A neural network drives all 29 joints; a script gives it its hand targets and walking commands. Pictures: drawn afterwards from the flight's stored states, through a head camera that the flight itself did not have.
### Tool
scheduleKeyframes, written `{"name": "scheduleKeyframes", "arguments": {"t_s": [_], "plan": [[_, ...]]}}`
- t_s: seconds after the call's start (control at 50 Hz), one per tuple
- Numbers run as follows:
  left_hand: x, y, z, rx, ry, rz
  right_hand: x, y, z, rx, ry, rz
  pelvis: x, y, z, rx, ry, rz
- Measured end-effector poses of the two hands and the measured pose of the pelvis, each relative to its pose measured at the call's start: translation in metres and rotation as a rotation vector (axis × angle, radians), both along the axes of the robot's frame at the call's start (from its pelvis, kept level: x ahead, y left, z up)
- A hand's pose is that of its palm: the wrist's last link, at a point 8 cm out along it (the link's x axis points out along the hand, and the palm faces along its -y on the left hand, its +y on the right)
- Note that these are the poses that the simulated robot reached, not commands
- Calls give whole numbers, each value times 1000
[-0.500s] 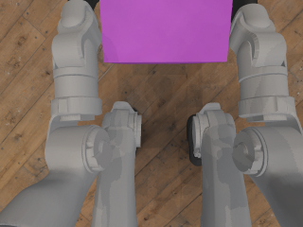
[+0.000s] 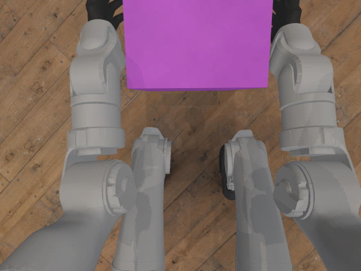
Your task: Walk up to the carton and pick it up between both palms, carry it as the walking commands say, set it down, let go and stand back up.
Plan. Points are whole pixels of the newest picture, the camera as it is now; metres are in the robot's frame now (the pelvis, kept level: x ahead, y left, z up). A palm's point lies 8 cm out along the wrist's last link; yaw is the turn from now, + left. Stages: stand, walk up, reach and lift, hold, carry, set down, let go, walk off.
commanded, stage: reach and lift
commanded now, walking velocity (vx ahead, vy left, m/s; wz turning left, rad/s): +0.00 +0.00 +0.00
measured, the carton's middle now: (192, 33) +0.54 +0.02 -0.14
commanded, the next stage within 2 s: none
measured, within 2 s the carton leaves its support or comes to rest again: neither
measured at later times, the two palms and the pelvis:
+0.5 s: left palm (82, 10) +0.51 +0.16 +0.00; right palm (307, 18) +0.50 -0.13 -0.01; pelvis +0.00 +0.00 +0.06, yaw +0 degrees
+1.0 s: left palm out of the picture +0.49 +0.16 +0.08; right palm (353, 0) +0.48 -0.13 +0.06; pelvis +0.02 +0.00 +0.12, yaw +0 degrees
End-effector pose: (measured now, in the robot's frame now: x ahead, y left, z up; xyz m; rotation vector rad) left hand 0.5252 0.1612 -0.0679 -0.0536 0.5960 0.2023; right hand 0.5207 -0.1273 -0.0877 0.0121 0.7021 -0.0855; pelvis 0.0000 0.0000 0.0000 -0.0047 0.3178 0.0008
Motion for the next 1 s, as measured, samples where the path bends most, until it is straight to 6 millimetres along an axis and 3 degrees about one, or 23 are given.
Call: {"name": "scheduleKeyframes", "arguments": {"t_s": [1.0], "plan": [[-38,-4,151,24,9,-13,-37,-4,151,-21,6,19,17,-5,118,9,-162,1]]}}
